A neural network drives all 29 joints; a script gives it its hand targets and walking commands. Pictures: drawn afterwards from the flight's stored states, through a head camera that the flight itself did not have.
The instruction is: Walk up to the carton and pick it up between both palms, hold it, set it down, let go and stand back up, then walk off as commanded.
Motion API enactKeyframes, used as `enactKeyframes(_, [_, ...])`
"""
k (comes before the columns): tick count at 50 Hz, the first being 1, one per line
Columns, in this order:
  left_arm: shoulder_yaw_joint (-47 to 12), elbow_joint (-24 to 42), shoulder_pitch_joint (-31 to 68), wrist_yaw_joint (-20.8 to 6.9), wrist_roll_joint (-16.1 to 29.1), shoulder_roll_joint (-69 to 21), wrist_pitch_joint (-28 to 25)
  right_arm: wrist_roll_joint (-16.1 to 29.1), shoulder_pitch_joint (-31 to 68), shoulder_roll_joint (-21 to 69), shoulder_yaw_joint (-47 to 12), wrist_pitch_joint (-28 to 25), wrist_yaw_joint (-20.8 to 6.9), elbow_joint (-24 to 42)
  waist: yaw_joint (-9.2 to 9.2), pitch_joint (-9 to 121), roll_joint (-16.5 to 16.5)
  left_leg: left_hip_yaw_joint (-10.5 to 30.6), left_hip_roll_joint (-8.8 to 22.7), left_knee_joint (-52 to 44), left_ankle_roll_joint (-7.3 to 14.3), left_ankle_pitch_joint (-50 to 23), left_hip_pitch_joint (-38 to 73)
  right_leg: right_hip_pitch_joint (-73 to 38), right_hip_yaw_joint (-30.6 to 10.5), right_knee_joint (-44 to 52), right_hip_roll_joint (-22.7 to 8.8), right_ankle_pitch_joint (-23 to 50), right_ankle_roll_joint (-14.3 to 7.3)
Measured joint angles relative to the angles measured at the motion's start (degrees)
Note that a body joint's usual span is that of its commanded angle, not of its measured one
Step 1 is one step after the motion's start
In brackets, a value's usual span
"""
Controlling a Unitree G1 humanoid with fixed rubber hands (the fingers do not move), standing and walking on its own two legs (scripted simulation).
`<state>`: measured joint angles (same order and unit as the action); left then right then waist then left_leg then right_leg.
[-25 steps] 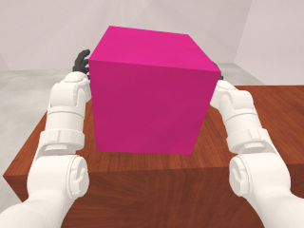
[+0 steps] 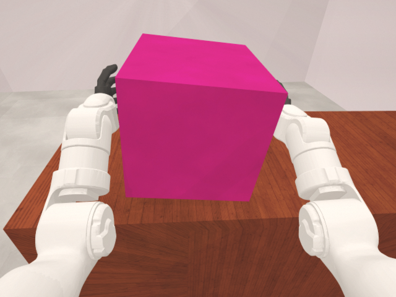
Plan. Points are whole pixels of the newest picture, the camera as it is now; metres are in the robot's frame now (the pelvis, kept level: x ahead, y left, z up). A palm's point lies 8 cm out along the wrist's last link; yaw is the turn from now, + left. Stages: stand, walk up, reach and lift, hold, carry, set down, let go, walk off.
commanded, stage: hold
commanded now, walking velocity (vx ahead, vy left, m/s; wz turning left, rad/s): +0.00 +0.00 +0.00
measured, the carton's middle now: (192, 112) +0.44 +0.03 +0.23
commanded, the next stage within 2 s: none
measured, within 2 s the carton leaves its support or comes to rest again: neither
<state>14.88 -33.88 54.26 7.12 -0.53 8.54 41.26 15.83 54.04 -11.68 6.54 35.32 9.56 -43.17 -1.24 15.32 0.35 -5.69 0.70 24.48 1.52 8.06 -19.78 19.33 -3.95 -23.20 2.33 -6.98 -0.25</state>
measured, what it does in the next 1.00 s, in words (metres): stands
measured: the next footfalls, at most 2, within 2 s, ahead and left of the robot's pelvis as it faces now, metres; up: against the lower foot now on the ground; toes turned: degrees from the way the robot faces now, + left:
none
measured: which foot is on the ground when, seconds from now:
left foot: down 0.00-1.00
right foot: down 0.00-1.00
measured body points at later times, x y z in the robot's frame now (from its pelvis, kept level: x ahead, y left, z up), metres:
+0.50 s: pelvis +0.00 +0.00 +0.00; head -0.08 +0.00 +0.44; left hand +0.39 +0.19 +0.27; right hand +0.41 -0.15 +0.25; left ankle +0.05 +0.09 -0.74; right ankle +0.05 -0.12 -0.74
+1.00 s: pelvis +0.00 +0.00 +0.00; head -0.08 +0.00 +0.44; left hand +0.39 +0.19 +0.27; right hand +0.41 -0.15 +0.25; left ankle +0.05 +0.09 -0.74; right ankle +0.05 -0.12 -0.74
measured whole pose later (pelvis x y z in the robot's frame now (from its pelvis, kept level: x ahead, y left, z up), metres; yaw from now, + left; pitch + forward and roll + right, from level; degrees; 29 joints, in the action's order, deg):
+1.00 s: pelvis +0.00 +0.00 +0.00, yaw +0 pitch +3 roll +0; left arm 14.9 -33.9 54.3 7.1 -0.5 8.5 41.3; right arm 15.8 54.0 -11.7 6.6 35.3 9.6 -43.2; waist -1.2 15.3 0.3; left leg -5.7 0.7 24.5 1.5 8.1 -19.8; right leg 19.3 -3.9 -23.2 2.3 -7.0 -0.2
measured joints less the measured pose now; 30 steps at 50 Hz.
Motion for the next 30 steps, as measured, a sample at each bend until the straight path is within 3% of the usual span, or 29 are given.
enactKeyframes(30, [0.0, 0.0, 0.03, -0.05, 0.0, 0.0, 0.0, 0.0, 0.0, 0.0, 0.02, 0.0, 0.04, 0.0, 0.0, 0.0, 0.0, 0.0, 0.0, -0.02, 0.0, 0.01, 0.0, 0.0, 0.0, 0.03, 0.0, 0.0, 0.0])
